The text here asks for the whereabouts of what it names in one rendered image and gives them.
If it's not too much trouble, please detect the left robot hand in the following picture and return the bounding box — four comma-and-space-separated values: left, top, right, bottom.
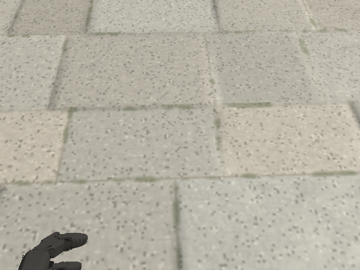
18, 232, 88, 270

